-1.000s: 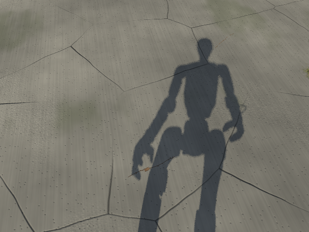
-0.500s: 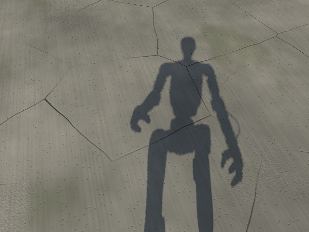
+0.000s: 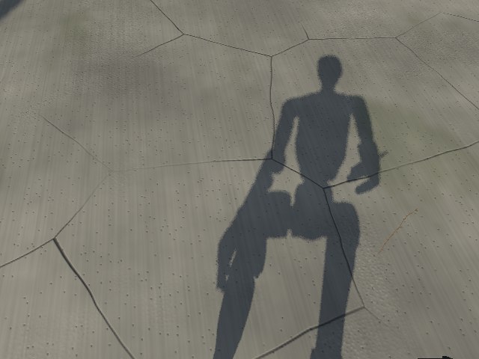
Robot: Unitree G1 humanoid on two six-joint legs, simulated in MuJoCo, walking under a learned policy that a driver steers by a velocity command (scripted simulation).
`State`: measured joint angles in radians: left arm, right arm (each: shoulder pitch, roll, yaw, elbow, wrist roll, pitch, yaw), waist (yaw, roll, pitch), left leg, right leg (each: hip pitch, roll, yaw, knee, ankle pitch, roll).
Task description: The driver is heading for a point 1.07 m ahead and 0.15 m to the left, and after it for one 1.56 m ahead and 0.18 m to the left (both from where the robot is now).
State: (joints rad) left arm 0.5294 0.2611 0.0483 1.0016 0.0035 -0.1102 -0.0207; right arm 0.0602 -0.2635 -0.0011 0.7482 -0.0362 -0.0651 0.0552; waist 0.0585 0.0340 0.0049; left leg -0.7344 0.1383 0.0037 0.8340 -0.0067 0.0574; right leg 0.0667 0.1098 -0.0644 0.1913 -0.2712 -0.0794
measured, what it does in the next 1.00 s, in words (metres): walks ahead: left foot, then right foot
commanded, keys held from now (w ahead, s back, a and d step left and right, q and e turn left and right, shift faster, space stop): w+shift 0.72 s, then w+q+shift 0.28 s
